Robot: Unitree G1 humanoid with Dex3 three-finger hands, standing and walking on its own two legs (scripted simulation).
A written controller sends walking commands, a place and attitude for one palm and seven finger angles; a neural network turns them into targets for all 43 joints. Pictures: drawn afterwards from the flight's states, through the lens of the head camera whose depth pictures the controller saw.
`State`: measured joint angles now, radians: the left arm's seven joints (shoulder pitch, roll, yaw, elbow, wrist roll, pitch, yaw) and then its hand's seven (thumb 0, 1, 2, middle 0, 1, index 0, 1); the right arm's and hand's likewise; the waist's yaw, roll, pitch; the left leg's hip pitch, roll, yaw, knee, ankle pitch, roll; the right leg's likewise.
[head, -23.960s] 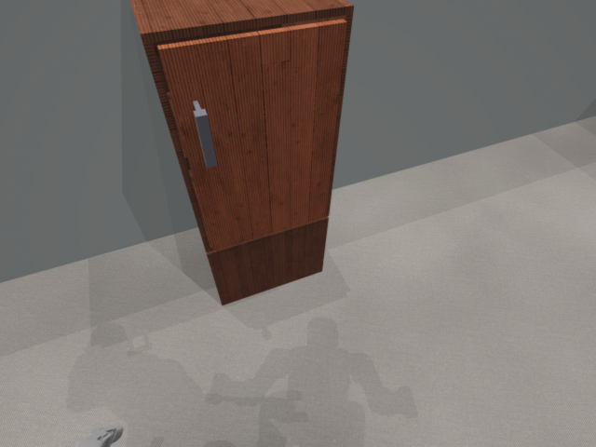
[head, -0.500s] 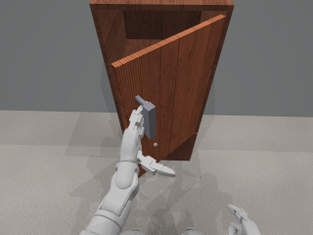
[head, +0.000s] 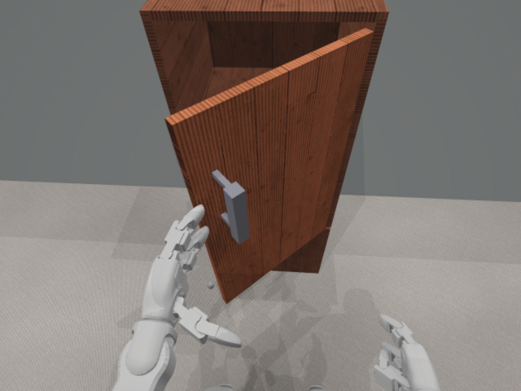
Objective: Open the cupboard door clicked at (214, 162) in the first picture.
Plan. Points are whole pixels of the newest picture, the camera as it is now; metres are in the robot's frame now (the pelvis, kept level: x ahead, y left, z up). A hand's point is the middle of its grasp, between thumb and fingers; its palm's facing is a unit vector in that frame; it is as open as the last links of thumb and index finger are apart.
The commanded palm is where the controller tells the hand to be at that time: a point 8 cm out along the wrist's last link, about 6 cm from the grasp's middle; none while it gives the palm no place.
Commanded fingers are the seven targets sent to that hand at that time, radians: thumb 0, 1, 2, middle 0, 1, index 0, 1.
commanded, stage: slide the hand sideways off the handle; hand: left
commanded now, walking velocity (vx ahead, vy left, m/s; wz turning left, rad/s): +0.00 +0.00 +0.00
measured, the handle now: (230, 207) +0.38 +0.08 +0.07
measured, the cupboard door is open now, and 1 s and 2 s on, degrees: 43 43 43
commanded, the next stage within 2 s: draw the hand back to the body in 0.28 s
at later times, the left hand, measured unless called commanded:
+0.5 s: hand (177, 303) +0.22 +0.13 +0.07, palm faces -0.07 -1.00 -0.03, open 16.3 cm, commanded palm +0.20 +0.19 +0.08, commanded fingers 0.00 -0.50 0.30 -0.15 -0.30 -0.15 -0.30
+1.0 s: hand (93, 298) +0.20 +0.21 +0.13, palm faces +0.12 -0.97 -0.23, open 15.6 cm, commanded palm +0.17 +0.26 +0.15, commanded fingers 0.00 -0.08 0.48 -0.17 -0.30 -0.17 -0.30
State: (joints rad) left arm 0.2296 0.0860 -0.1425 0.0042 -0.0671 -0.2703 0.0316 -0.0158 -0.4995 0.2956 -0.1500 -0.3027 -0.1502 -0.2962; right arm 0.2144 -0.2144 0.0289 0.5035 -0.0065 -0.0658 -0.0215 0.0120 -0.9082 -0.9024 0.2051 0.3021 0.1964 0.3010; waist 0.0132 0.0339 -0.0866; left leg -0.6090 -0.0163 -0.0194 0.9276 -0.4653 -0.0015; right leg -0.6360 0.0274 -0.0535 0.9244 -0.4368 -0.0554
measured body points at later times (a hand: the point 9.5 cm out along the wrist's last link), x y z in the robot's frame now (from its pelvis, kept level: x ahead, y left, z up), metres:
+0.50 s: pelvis +0.00 +0.00 -0.01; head +0.03 -0.01 +0.44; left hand +0.22 +0.18 +0.07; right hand +0.18 -0.23 -0.09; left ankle +0.00 +0.12 -0.69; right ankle +0.02 -0.08 -0.69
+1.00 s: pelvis +0.01 +0.03 +0.02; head +0.00 +0.02 +0.47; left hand +0.19 +0.26 +0.14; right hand +0.19 -0.18 -0.04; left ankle +0.00 +0.12 -0.69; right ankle +0.02 -0.08 -0.69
